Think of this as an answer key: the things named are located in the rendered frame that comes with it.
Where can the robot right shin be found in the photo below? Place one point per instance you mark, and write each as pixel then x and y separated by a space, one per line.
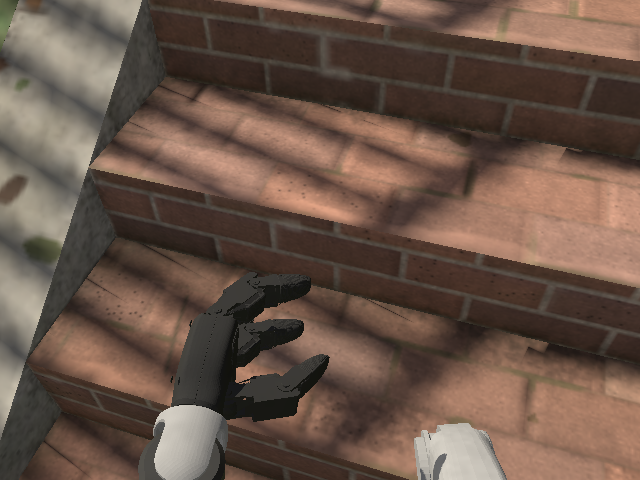
pixel 484 432

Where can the right robot thigh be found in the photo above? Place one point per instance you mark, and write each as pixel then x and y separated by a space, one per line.
pixel 456 452

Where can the left robot hand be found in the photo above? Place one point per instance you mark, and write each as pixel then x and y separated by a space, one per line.
pixel 225 338

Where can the robot left forearm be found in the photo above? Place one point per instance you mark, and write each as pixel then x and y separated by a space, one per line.
pixel 189 444

